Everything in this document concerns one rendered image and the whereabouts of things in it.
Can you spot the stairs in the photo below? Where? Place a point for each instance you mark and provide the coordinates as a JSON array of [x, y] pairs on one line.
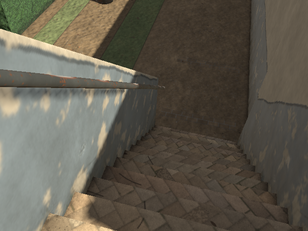
[[173, 180]]

